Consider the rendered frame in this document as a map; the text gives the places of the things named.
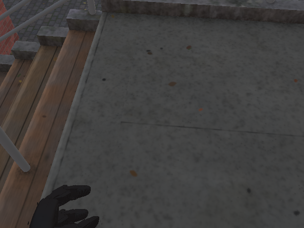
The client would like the robot left hand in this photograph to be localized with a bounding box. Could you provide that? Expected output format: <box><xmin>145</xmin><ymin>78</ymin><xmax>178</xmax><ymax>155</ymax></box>
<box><xmin>28</xmin><ymin>184</ymin><xmax>100</xmax><ymax>228</ymax></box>

